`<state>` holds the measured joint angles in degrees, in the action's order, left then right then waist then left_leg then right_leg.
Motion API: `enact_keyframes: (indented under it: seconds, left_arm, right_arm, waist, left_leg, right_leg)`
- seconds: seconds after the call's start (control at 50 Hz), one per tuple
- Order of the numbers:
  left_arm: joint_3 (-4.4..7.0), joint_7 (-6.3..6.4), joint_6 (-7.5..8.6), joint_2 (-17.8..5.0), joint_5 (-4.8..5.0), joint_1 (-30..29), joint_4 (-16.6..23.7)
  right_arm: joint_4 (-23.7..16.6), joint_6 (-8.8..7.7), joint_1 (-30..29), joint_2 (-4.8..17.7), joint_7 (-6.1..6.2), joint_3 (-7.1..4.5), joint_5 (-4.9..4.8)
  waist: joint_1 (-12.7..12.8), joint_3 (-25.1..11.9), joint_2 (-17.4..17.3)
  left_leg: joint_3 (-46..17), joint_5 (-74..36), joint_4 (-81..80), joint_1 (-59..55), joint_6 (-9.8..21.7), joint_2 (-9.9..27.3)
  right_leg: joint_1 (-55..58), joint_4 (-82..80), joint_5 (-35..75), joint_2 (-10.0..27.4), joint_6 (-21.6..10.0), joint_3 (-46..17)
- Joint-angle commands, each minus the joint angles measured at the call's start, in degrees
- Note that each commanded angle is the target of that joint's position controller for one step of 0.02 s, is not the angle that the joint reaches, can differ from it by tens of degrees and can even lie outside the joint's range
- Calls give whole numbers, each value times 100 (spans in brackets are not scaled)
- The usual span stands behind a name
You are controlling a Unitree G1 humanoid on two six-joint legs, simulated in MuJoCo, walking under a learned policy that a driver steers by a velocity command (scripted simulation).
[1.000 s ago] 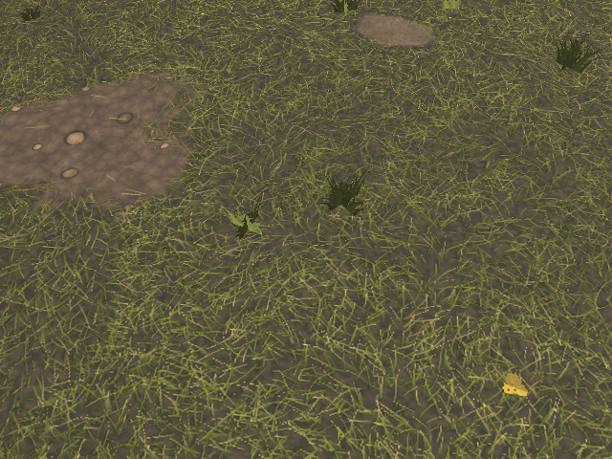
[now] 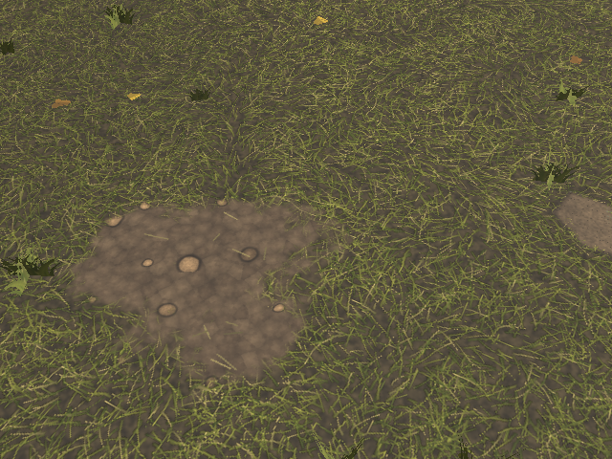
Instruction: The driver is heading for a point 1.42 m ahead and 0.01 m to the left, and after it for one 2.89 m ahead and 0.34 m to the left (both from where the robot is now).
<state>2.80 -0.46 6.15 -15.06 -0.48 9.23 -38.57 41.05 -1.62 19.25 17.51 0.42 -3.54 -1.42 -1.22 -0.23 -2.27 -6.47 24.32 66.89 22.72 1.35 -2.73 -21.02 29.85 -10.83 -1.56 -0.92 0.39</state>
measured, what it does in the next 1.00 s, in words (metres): walks ahead: left foot, then right foot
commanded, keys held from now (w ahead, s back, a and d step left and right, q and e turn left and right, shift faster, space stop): w+q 0.16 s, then w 0.34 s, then w+e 0.50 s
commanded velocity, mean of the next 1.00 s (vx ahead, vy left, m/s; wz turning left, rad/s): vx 0.50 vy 0.00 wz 0.05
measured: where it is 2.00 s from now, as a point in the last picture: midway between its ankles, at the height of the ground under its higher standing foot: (296, 297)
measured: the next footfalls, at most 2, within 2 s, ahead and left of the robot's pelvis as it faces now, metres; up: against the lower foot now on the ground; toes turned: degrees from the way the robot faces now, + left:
left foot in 0.40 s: +0.35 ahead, +0.19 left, +0.00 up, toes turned +13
right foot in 0.94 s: +0.68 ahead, -0.01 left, +0.00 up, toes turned -1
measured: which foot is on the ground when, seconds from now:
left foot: up 0.00-0.38, down 0.40-0.96, up 0.98-1.00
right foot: down 0.00-0.42, up 0.44-0.92, down 0.94-1.00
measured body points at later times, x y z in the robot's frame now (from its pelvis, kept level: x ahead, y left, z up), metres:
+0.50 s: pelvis +0.26 +0.08 +0.00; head +0.29 +0.09 +0.44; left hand +0.23 +0.36 -0.13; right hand +0.50 -0.13 -0.09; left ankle +0.31 +0.18 -0.73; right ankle +0.14 -0.10 -0.64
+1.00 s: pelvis +0.54 +0.07 -0.02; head +0.59 +0.07 +0.43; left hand +0.73 +0.33 -0.11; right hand +0.60 -0.21 -0.14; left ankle +0.34 +0.19 -0.66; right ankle +0.64 +0.00 -0.73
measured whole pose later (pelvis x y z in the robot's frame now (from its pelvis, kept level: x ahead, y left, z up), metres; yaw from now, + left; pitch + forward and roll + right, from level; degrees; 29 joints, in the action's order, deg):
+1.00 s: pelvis +0.54 +0.07 -0.02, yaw -1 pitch +2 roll +1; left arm 3.5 -2.8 3.2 -16.5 1.1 6.8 -40.0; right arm 46.9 -3.4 16.9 16.5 0.8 -3.5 -0.1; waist -1.3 2.6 0.4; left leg 4.0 27.4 55.5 8.5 -1.0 1.9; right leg -29.9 36.9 -9.7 -2.3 -5.7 2.2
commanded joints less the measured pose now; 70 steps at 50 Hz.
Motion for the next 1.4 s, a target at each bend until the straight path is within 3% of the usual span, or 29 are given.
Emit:
enact_keyframes:
  seconds: [0.02, 0.2, 0.3, 0.34, 0.38, 0.4, 0.42, 0.44, 0.46, 0.48, 0.5, 0.52, 0.6, 0.72, 0.82, 0.86, 0.9, 0.94, 0.96, 0.98, 1.0, 1.02, 1.04, 1.08, 1.14, 1.24, 1.32, 1.36, 1.4]
  left_arm:
    - [183, 44, -10, -616, -41, 483, 117]
    - [297, 61, -9, -942, 27, 664, -380]
    - [336, 27, -121, -1168, 194, 1099, -732]
    - [361, 33, -186, -1282, 247, 1118, -837]
    - [356, 76, -252, -1364, 271, 1017, -897]
    - [279, 111, -239, -1204, 205, 1070, -873]
    - [60, 69, -150, -620, 0, 1417, -601]
    - [-7, 9, -10, -552, 63, 1530, -697]
    - [153, -38, 58, -1047, 291, 982, -569]
    - [126, -36, 87, -991, 344, 559, -424]
    - [122, 3, 71, -917, 234, 445, -441]
    - [156, 15, -1, -912, 162, 561, -512]
    - [117, 27, -287, -586, 180, 816, -654]
    - [77, -71, -242, -424, 159, -92, -400]
    - [14, -243, -234, -344, 149, -804, -10]
    - [37, -318, -236, -407, 141, -868, 146]
    - [141, -345, -267, -603, 135, -498, 184]
    - [443, -258, -300, -1142, 153, 1042, -135]
    - [641, -139, -336, -1839, 151, 1687, -206]
    - [568, -159, -284, -1800, 208, 1566, -90]
    - [443, -158, -261, -1368, 157, 1564, -72]
    - [387, -137, -240, -1152, 150, 1311, -58]
    - [339, -127, -242, -1019, 154, 927, 10]
    - [252, -83, -251, -790, 61, 463, 207]
    - [301, -1, -225, -946, 87, 438, 233]
    - [354, 124, -298, -1089, 168, 804, 97]
    - [318, 130, -329, -976, 183, 1180, -106]
    - [317, 153, -375, -953, 131, 1170, -159]
    - [267, 170, -417, -789, 99, 995, -93]
  right_arm:
    - [-643, -67, -391, 560, -46, -184, 10]
    - [-871, -40, -1203, 83, -186, -28, 28]
    - [-1130, -133, -1980, 38, -324, 33, 4]
    - [-1183, -144, -1947, 176, -352, -21, 31]
    - [-914, -139, -905, 508, -320, -216, 80]
    - [-657, -107, -38, 838, -243, -379, 80]
    - [-572, -83, 649, 1521, -143, -517, 162]
    - [-568, -101, 723, 1367, -153, -432, 88]
    - [-543, -137, 481, 1006, -192, -307, 109]
    - [-522, -164, 145, 815, -192, -246, 95]
    - [-499, -190, -216, 620, -206, -179, 97]
    - [-516, -229, -485, 406, -217, -120, 139]
    - [-318, -432, -657, 439, -198, -160, 212]
    - [-4, -471, -462, 574, -64, -188, 224]
    - [318, -340, -64, 717, -8, -253, 123]
    - [371, -239, -79, 807, 27, -288, 78]
    - [336, -140, -203, 984, 97, -336, 67]
    - [277, -69, -286, 943, 173, -290, 69]
    - [33, -175, 163, 445, 142, -114, 222]
    - [-61, -395, 203, 142, 34, 44, 245]
    - [-165, -572, -416, 606, -77, -76, 15]
    - [-296, -661, -779, 627, -108, -55, -80]
    - [-298, -689, -879, 577, -74, -52, 32]
    - [-267, -572, -767, 638, -39, -130, 185]
    - [-280, -409, -692, 438, -9, -89, 240]
    - [-520, -433, -1762, 183, -48, 34, 198]
    - [-577, -533, -2035, 365, -173, -9, 116]
    - [-568, -588, -1896, 492, -198, -73, 194]
    - [-398, -664, -1225, 607, -170, -151, 323]
  waist:
    - [302, 20, 781]
    - [429, 199, 573]
    - [605, 489, 579]
    - [435, 415, 697]
    - [-252, -265, 768]
    - [-632, -796, 656]
    - [-578, -1692, -617]
    - [-511, -2587, -1012]
    - [-604, -1852, -519]
    - [-470, -1058, -430]
    - [-238, -573, -135]
    - [-14, -371, -214]
    - [281, -76, -196]
    - [-31, 302, -67]
    - [-325, 554, 43]
    - [-259, 508, -40]
    - [13, 105, -275]
    - [846, -761, -103]
    - [781, -1500, 1093]
    - [559, -2251, 1530]
    - [868, -1925, 1022]
    - [780, -1195, 714]
    - [506, -665, 247]
    - [135, -317, 412]
    - [3, -189, 459]
    - [421, -23, 667]
    - [581, -32, 766]
    - [462, 11, 879]
    - [83, -369, 869]
  left_leg:
    - [-127, -617, 326, 1926, -89, 772]
    - [254, -2183, -1762, 1857, -199, 852]
    - [638, -2125, -3012, 1467, 56, 629]
    - [803, -1633, -3302, 1131, 259, 454]
    - [1097, -1812, -3783, -540, 549, 61]
    - [841, -2094, -3685, -2082, 702, 151]
    - [-1591, -2107, -3566, -4438, 1464, 1760]
    - [-3773, -1528, -4569, -4869, 2078, 2588]
    - [-3036, -1287, -4732, -4308, 1781, 2362]
    - [-2146, -1522, -4805, -3431, 1561, 2087]
    - [-1546, -1940, -4959, -2581, 1409, 1826]
    - [-1086, -2268, -5156, -1978, 1304, 1642]
    - [-243, -2610, -5833, -1148, 1332, 1590]
    - [868, -2754, -6048, -1442, 946, 1430]
    - [1182, -3068, -5803, -2473, 817, 1762]
    - [1289, -3948, -5406, -2867, 710, 1869]
    - [1478, -5998, -4540, -3021, 546, 1837]
    - [1745, -6251, -2302, -2157, 210, 1464]
    - [1748, -3353, -83, 70, -152, 845]
    - [586, 884, 1283, 1639, -314, -198]
    - [-74, 632, 1499, 2275, -150, 199]
    - [38, 160, 1153, 2420, -32, 450]
    - [104, -200, 553, 2201, -26, 685]
    - [122, -551, -69, 1457, -135, 893]
    - [305, -906, -802, 1219, -419, 849]
    - [408, -2724, -2993, 722, -593, 452]
    - [284, -2929, -3675, 573, -424, 415]
    - [320, -2568, -3908, 458, -213, 348]
    - [502, -3183, -4315, -589, 79, 323]
  right_leg:
    - [1662, -1616, -109, 1655, -835, -1863]
    - [1695, -2044, 1492, 1527, -916, -46]
    - [2119, -1996, 1682, 1721, -848, 225]
    - [2433, -1629, 2761, 1829, -774, 301]
    - [2321, -300, 4484, 1638, -553, 658]
    - [1479, 879, 4013, 1406, -345, 833]
    - [-790, 3208, 905, 761, 20, 890]
    - [-1716, 4477, -2289, 113, 122, -146]
    - [-2274, 4795, -2047, 447, 51, -513]
    - [-2408, 4569, -1590, 680, -15, -363]
    - [-2212, 4149, -1163, 883, 0, -305]
    - [-1834, 3835, -861, 1040, 23, -364]
    - [-1505, 3397, -100, 1074, 208, -468]
    - [-1721, 1482, 1744, 786, 178, -439]
    - [-2041, 624, 1499, 678, -64, -167]
    - [-2011, 498, 892, 555, -224, 45]
    - [-1272, 543, 243, 176, -445, 440]
    - [1055, 153, 492, -192, -839, 386]
    - [3332, 136, 462, 1207, -1663, -1979]
    - [4438, -930, -289, 2106, -2475, -4810]
    - [4309, -1184, -608, 1969, -2129, -4317]
    - [3552, -1208, -413, 1756, -1879, -3504]
    - [2626, -1268, 104, 1521, -1700, -2895]
    - [1473, -1527, 955, 1207, -1617, -2322]
    - [774, -1706, 1656, 1009, -1662, -1822]
    - [416, -1580, 962, 579, -1233, -1403]
    - [1058, -1220, 510, 928, -1120, -1812]
    - [1434, -731, 1267, 1011, -959, -1990]
    - [1503, 216, 2399, 617, -624, -1797]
